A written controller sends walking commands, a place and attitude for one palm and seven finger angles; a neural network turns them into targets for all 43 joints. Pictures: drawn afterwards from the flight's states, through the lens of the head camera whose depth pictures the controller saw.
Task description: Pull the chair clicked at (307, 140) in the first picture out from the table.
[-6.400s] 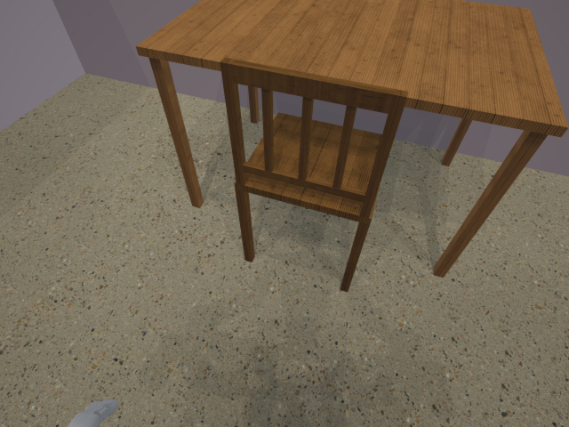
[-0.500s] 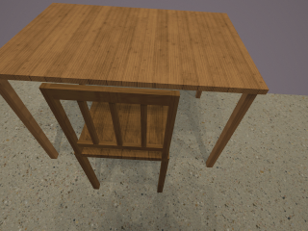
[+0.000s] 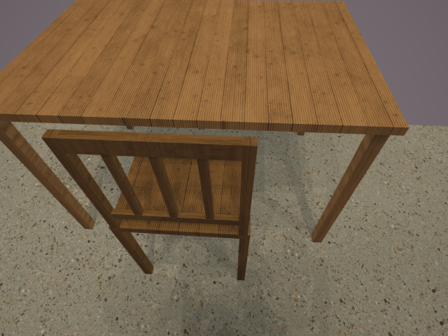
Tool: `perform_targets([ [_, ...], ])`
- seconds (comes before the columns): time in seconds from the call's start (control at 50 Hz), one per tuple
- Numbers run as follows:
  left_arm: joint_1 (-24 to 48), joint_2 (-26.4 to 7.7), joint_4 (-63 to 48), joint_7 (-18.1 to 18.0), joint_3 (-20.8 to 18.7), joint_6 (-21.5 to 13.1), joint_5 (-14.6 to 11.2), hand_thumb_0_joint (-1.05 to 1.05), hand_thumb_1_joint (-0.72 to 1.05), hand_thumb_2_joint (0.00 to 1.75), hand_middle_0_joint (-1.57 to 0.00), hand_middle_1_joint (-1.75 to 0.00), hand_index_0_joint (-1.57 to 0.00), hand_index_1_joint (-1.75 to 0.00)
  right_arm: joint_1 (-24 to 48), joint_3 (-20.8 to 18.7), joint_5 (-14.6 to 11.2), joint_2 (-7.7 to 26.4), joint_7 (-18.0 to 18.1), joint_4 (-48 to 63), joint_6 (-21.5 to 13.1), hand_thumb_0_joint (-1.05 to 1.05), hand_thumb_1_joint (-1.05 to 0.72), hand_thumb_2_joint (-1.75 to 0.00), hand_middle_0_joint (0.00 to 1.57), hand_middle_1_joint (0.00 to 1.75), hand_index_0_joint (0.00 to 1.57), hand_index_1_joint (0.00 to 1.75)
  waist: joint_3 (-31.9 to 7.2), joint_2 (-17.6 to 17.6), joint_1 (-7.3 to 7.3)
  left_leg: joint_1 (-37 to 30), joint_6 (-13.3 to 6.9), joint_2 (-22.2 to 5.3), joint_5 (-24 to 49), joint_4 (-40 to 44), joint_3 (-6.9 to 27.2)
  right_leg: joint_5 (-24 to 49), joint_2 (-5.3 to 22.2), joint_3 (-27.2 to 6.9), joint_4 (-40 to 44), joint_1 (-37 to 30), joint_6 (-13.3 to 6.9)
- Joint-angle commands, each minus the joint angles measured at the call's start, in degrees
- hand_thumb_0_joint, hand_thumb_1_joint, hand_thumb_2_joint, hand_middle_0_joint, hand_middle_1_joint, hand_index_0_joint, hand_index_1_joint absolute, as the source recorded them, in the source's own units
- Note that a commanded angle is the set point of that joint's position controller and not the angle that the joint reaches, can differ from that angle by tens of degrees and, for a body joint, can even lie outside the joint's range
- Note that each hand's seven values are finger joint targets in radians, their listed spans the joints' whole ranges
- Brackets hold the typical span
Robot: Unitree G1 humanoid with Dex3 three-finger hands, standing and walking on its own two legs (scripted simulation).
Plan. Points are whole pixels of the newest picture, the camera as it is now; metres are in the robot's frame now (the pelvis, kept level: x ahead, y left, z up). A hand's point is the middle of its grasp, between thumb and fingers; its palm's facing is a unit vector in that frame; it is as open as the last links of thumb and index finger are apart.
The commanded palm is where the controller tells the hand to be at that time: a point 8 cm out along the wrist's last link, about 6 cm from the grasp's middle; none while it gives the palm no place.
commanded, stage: come to a stop and stand still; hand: left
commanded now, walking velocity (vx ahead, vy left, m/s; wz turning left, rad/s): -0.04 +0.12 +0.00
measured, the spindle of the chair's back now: (165, 188) +0.45 +0.18 -0.08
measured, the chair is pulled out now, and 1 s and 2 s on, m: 0.00 0.00 0.00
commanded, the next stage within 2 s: look again from close up in 1.40 s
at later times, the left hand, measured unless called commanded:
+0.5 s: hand out of the picture -0.02 +0.21 -0.15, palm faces -0.01 -0.96 -0.28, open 7.4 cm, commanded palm none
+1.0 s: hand out of the picture +0.00 +0.16 -0.15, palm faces +0.00 -0.97 -0.24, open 7.3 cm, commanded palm none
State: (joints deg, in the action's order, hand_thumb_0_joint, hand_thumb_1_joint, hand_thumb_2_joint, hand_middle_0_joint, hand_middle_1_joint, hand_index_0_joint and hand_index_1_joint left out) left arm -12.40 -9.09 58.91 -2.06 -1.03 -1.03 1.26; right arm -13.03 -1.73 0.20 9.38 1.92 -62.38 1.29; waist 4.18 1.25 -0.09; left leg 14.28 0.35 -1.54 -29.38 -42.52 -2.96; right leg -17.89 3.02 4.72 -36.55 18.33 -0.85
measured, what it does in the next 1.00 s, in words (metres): stands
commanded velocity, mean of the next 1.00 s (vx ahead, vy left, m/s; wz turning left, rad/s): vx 0.00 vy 0.01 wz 0.00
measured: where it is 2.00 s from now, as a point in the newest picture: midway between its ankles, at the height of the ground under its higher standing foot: outside the picture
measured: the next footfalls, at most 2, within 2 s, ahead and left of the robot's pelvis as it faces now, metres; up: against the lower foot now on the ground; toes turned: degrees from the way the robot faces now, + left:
none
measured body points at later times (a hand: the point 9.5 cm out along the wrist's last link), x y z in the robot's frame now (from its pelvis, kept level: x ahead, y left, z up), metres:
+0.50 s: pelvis -0.04 +0.02 +0.01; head -0.04 -0.02 +0.46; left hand -0.02 +0.26 -0.13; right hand -0.02 -0.21 -0.16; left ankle -0.03 +0.11 -0.73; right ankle +0.01 -0.12 -0.73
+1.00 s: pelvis -0.01 -0.02 +0.01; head +0.02 -0.05 +0.46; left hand +0.00 +0.21 -0.13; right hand -0.03 -0.23 -0.16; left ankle -0.03 +0.11 -0.73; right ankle +0.01 -0.12 -0.73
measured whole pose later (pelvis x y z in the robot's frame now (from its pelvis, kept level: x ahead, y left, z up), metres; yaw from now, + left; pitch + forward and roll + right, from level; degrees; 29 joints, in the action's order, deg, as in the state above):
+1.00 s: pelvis -0.01 -0.02 +0.01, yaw +0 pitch +0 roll +2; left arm -14.7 -8.0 64.4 -1.7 0.6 -1.3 0.3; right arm -18.7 1.1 0.7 8.9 1.4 -63.5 -1.4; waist 2.7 2.3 -0.4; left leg 9.1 1.1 -1.2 -14.9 -23.8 -4.3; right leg -14.1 1.0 2.3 -29.0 15.3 -1.7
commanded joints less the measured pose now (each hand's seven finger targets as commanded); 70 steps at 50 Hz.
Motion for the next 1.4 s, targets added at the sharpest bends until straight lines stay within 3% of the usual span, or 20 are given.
perform_targets([
  [0.0,-4.2,-9.3,-1.7,-0.9,-2.0,0.0,0.6,0.00,0.90,0.90,-0.20,-0.30,-0.20,-0.30,-4.3,-0.3,-0.2,1.4,0.0,2.5,-0.9,0.00,-0.90,-0.90,0.20,0.30,0.20,0.30,-5.4,-13.2,0.74,5.0,0.3,-0.1,-1.0,-1.1,0.7,46.1,14.4,-13.3,10.9,-9.1,-10.8],
  [0.04,-2.8,-10.1,-2.6,-0.8,-2.4,0.5,0.2,0.00,0.90,0.90,-0.20,-0.30,-0.20,-0.30,-6.4,-0.3,-0.3,1.3,-0.1,2.1,-1.0,0.00,-0.90,-0.90,0.20,0.30,0.20,0.30,-7.1,-11.3,-0.19,0.1,0.6,0.4,6.5,9.9,-0.4,39.3,13.0,-12.1,8.9,-8.3,-9.0],
  [0.08,-1.1,-9.0,-3.2,-0.6,-2.3,1.0,-0.5,0.00,0.90,0.90,-0.20,-0.30,-0.20,-0.30,-9.2,-0.2,0.1,1.9,-0.1,1.0,-1.6,0.00,-0.90,-0.90,0.20,0.30,0.20,0.30,-7.1,-6.1,-1.12,-8.2,0.2,-0.4,19.2,20.6,-0.6,24.3,8.2,-9.1,6.5,-3.5,-4.9],
  [0.12,-0.7,-5.1,-4.5,-0.3,-1.7,1.8,-0.8,0.00,0.90,0.90,-0.20,-0.30,-0.20,-0.30,-5.7,-0.5,1.0,5.9,0.0,3.2,-2.1,0.00,-0.90,-0.90,0.20,0.30,0.20,0.30,-3.9,8.9,0.86,-2.1,-4.8,-10.7,31.9,25.3,9.9,3.6,0.7,-3.2,2.5,-1.4,0.0],
  [0.16,-0.6,-5.0,-3.2,-0.5,-1.5,2.4,-0.1,0.00,0.90,0.90,-0.20,-0.30,-0.20,-0.30,-0.7,0.1,0.9,4.8,-0.1,4.2,-2.2,0.00,-0.90,-0.90,0.20,0.30,0.20,0.30,-0.4,12.1,1.90,4.1,-7.3,-11.5,33.5,27.5,9.5,-4.4,0.6,-2.8,-2.1,-5.0,0.6],
  [0.18,-1.9,-5.0,-2.7,-0.3,-1.4,2.6,0.0,0.00,0.90,0.90,-0.20,-0.30,-0.20,-0.30,0.0,0.2,0.9,4.4,0.2,4.6,-2.3,0.00,-0.90,-0.90,0.20,0.30,0.20,0.30,0.5,10.7,2.49,4.7,-7.9,-11.3,33.4,27.2,8.9,-5.0,0.5,-3.5,-2.5,-5.1,0.3],
  [0.2,-10.1,-6.7,1.2,-2.0,-0.2,1.2,-0.6,0.00,0.90,0.90,-0.20,-0.30,-0.20,-0.30,4.8,-0.8,-0.3,9.8,-0.3,8.2,-2.7,0.00,-0.90,-0.90,0.20,0.30,0.20,0.30,-3.3,11.4,4.34,-0.2,-4.9,-11.2,47.0,11.1,4.8,5.7,4.0,-7.2,5.0,-3.2,-1.2],
  [0.22,-6.4,-9.2,-1.6,-1.4,-0.7,0.2,-0.2,0.00,0.90,0.90,-0.20,-0.30,-0.20,-0.30,1.3,-0.4,0.4,5.2,-0.8,9.9,-2.4,0.00,-0.90,-0.90,0.20,0.30,0.20,0.30,-5.9,6.9,1.97,0.4,-2.0,-5.1,28.9,10.7,2.6,10.0,5.2,-9.7,8.3,-4.0,-2.6],
  [0.24,-3.6,-9.3,-1.9,-0.9,-0.7,-0.3,-0.3,0.00,0.90,0.90,-0.20,-0.30,-0.20,-0.30,-0.9,0.1,0.5,3.8,-0.8,9.5,-2.4,0.00,-0.90,-0.90,0.20,0.30,0.20,0.30,-5.4,6.6,0.37,-1.6,-1.2,-3.6,22.6,12.6,2.1,12.7,7.0,-11.7,8.9,-2.1,-3.5],
  [0.26,-2.2,-9.6,-2.3,-0.6,-0.2,-0.5,-0.4,0.00,0.90,0.90,-0.20,-0.30,-0.20,-0.30,-4.9,0.5,0.5,3.5,-0.8,9.1,-2.6,0.00,-0.90,-0.90,0.20,0.30,0.20,0.30,-7.1,4.7,-1.32,-3.0,-1.4,-3.7,20.5,15.1,3.5,10.2,6.0,-10.4,9.0,-2.4,-3.9],
  [0.28,-1.2,-8.8,-3.1,-0.2,0.0,-0.1,-0.2,0.00,0.90,0.90,-0.20,-0.30,-0.20,-0.30,-6.2,0.5,0.7,4.2,-1.0,9.7,-2.8,0.00,-0.90,-0.90,0.20,0.30,0.20,0.30,-5.5,7.6,-1.11,-1.3,-2.0,-4.9,17.3,18.8,4.9,2.9,4.2,-7.2,9.3,-2.1,-3.0],
  [0.32,-1.3,-7.7,-3.1,0.1,0.0,0.9,-0.1,0.00,0.90,0.90,-0.20,-0.30,-0.20,-0.30,-4.4,0.1,0.7,6.9,-1.1,10.2,-2.4,0.00,-0.90,-0.90,0.20,0.30,0.20,0.30,-1.4,3.6,-0.45,3.3,-3.2,-6.7,10.1,22.7,7.5,-1.8,0.8,-4.5,7.5,-2.4,-1.1],
  [0.36,-2.4,-6.8,-2.6,0.2,0.3,1.1,-0.1,0.00,0.90,0.90,-0.20,-0.30,-0.20,-0.30,-4.2,0.0,0.8,7.4,-1.2,10.7,-2.1,0.00,-0.90,-0.90,0.20,0.30,0.20,0.30,3.2,-0.5,-0.04,7.0,-3.4,-6.0,1.1,25.8,8.1,-3.0,0.8,-5.2,8.9,-1.6,-1.1],
  [0.44,-4.4,-7.1,-1.9,0.5,0.2,1.2,-0.1,0.00,0.90,0.90,-0.20,-0.30,-0.20,-0.30,-5.2,0.3,1.0,7.8,-1.3,10.1,-2.0,0.00,-0.90,-0.90,0.20,0.30,0.20,0.30,5.0,-0.6,0.21,8.2,-3.3,-4.9,-3.4,28.3,7.8,-6.1,1.0,-6.3,10.5,-0.4,-1.1],
  [0.5,-5.9,-7.2,-1.4,0.6,0.0,0.9,-0.1,0.00,0.90,0.90,-0.20,-0.30,-0.20,-0.30,-6.1,0.5,1.2,7.3,-1.4,9.1,-1.9,0.00,-0.90,-0.90,0.20,0.30,0.20,0.30,3.3,-1.6,0.36,6.0,-3.4,-4.0,-1.5,27.3,7.0,-7.6,1.4,-7.7,12.1,0.3,-1.2],
  [0.56,-5.8,-7.4,-1.1,0.7,0.1,0.2,-0.3,0.00,0.90,0.90,-0.20,-0.30,-0.20,-0.30,-8.1,0.8,1.0,6.4,-1.4,7.8,-2.1,0.00,-0.90,-0.90,0.20,0.30,0.20,0.30,0.2,-4.6,-0.60,1.2,-3.1,-2.5,4.7,23.5,4.9,-9.5,2.9,-10.9,15.2,1.8,-1.6],
  [0.68,-5.4,-7.2,0.0,0.7,0.1,-0.1,-0.6,0.00,0.90,0.90,-0.20,-0.30,-0.20,-0.30,-9.9,1.4,0.9,4.7,-1.3,5.0,-2.4,0.00,-0.90,-0.90,0.20,0.30,0.20,0.30,0.5,-4.0,-0.92,-0.2,-2.6,-2.6,8.1,23.3,4.2,-8.8,3.2,-10.6,15.9,2.6,-1.7],
  [0.92,-5.9,-5.6,4.0,0.2,0.4,-1.2,-0.8,0.00,0.90,0.90,-0.20,-0.30,-0.20,-0.30,-10.0,2.3,0.5,3.1,-0.4,0.3,-3.6,0.00,-0.90,-0.90,0.20,0.30,0.20,0.30,-2.8,-0.6,-0.12,-3.4,-1.4,-3.9,22.5,22.5,2.7,15.1,3.7,-8.8,12.6,-6.1,-1.9],
  [1.06,-5.4,-5.7,4.4,-0.1,0.5,-1.3,-0.8,0.00,0.90,0.90,-0.20,-0.30,-0.20,-0.30,-9.5,2.0,0.6,2.9,-0.2,-0.7,-3.1,0.00,-0.90,-0.90,0.20,0.30,0.20,0.30,-2.6,-2.8,-0.39,-5.0,-0.9,-4.0,22.7,22.3,2.1,18.8,3.9,-8.7,13.4,-7.1,-2.0],
  [1.38,-4.9,-6.5,3.9,-0.3,0.2,-1.4,-0.7,0.00,0.90,0.90,-0.20,-0.30,-0.20,-0.30,-7.7,1.8,0.6,3.0,0.0,-1.1,-3.0,0.00,-0.90,-0.90,0.20,0.30,0.20,0.30,-2.0,-1.0,-0.12,-7.0,-0.4,-4.6,24.2,23.6,1.7,21.2,3.5,-8.5,15.0,-8.7,-2.1],
])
